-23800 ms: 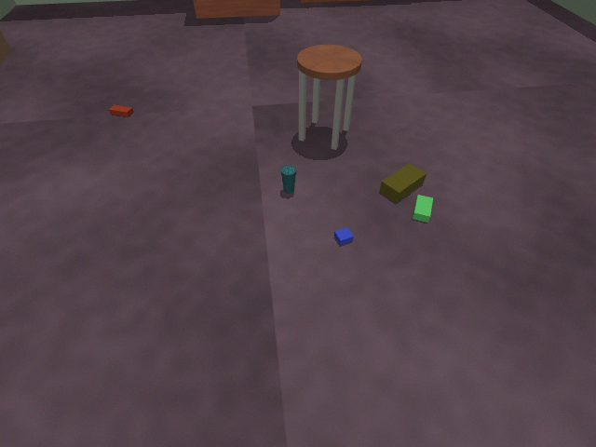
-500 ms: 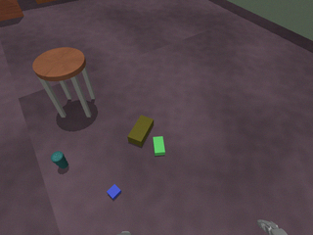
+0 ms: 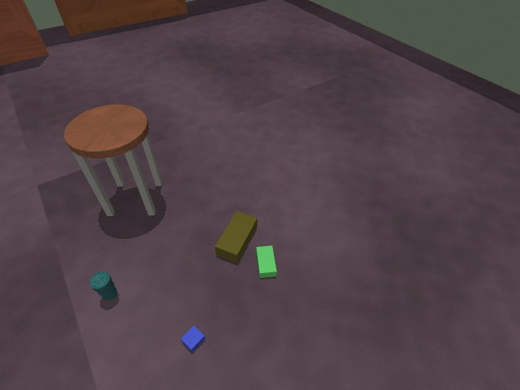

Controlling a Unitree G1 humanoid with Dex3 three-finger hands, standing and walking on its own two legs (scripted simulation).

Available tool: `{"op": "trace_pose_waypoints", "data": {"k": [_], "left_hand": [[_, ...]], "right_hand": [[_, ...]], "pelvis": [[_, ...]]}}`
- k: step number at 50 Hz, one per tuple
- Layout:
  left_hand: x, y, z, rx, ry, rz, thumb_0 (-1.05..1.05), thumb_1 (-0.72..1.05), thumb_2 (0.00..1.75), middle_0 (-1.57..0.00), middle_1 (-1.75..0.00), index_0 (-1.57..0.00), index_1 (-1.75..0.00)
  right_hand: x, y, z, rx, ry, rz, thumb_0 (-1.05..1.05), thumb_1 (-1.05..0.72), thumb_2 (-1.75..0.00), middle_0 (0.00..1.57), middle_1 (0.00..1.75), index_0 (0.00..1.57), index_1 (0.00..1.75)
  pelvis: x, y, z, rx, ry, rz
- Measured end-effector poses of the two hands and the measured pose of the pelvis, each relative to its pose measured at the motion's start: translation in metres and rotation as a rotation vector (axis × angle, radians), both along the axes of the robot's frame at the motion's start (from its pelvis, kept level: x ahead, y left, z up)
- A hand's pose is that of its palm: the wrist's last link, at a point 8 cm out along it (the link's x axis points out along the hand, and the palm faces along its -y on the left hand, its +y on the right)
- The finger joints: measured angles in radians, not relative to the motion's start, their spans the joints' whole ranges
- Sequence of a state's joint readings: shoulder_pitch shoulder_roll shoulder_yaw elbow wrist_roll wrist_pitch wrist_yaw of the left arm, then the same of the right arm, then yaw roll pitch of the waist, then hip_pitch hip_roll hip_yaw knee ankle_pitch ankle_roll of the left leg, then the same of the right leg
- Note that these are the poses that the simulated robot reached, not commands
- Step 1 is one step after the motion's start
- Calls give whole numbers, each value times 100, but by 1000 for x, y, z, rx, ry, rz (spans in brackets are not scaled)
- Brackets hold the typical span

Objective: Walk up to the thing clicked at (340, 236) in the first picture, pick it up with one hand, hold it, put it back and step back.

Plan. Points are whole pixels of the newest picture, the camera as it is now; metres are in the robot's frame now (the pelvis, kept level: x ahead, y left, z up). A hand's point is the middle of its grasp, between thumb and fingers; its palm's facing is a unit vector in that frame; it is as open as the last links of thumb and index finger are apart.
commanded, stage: walk up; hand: left
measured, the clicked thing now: (193, 338) +0.47 +0.24 -0.76
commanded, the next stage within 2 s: none
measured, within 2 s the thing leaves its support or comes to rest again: neither
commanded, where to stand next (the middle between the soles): +0.08 -0.01 m, yaw +1 degrees
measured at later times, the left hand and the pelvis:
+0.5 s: hand out of the picture +0.06 +0.25 -0.16, palm faces +0.00 -0.94 -0.34, open 7.4 cm; pelvis +0.01 +0.00 +0.00, yaw +1 degrees
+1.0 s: hand out of the picture -0.02 +0.26 -0.15, palm faces +0.06 -0.91 -0.41, open 7.4 cm; pelvis -0.05 -0.02 -0.02, yaw +5 degrees
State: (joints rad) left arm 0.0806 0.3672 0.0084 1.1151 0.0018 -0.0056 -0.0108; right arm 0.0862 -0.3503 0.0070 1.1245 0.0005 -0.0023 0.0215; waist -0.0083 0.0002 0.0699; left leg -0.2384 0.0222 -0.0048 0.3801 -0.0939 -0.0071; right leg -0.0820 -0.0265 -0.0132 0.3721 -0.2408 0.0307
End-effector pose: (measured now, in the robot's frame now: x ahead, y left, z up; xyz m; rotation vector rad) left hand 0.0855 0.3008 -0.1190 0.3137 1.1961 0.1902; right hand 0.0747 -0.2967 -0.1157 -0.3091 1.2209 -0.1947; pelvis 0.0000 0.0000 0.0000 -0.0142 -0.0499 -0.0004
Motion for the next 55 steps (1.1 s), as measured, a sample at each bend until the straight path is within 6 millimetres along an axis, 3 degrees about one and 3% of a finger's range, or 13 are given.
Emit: {"op": "trace_pose_waypoints", "data": {"k": [9, 24, 33, 36, 39, 44, 49, 55], "left_hand": [[-12, -1, -4, -9, 35, 9, 1, 91, 89, -21, -30, -20, -30], [-29, -4, -3, 3, 87, 47, 1, 91, 89, -21, -30, -20, -30], [-27, 9, -6, 71, 34, 48, 1, 91, 89, -21, -30, -20, -30], [-39, 7, -6, 100, 17, 51, 1, 91, 89, -21, -30, -20, -30], [-66, 1, -7, 125, 31, 43, 0, 91, 89, -20, -30, -20, -30], [-106, -8, 4, 127, 98, 64, 1, 91, 89, -21, -30, -20, -30], [-117, -7, 8, 91, 42, 94, 1, 90, 89, -21, -30, -20, -30], [-125, 7, -3, 54, 75, 111, 1, 90, 89, -21, -30, -20, -30]], "right_hand": [[0, -1, 3, -8, 3, -8, 1, -91, -90, 20, 30, 20, 30], [18, 0, -2, 14, 3, 9, 1, -91, -90, 20, 30, 20, 30], [21, -20, -12, -18, -27, 11, 1, -91, -90, 21, 30, 21, 30], [22, -31, -19, -21, -56, 30, 1, -91, -90, 21, 30, 21, 30], [24, -40, -27, -24, -91, 41, 1, -91, -90, 21, 30, 20, 30], [6, -37, -26, 0, -85, 52, 1, -91, -90, 20, 30, 20, 30], [-25, -27, -25, 8, 36, 109, 1, -91, -90, 20, 30, 20, 30], [-29, -11, -12, -5, 5, 114, 1, -91, -90, 20, 30, 20, 30]], "pelvis": [[1, 1, 1, -1, 8, 5], [7, -4, 1, -2, 20, 15], [-23, -11, -15, 14, 24, 18], [-36, -20, -25, 18, 27, 24], [-48, -27, -32, 21, 24, 18], [-56, -26, -21, 30, 25, 29], [-48, -21, -15, 28, 32, 77], [-38, -10, -14, 46, 14, 78]]}}
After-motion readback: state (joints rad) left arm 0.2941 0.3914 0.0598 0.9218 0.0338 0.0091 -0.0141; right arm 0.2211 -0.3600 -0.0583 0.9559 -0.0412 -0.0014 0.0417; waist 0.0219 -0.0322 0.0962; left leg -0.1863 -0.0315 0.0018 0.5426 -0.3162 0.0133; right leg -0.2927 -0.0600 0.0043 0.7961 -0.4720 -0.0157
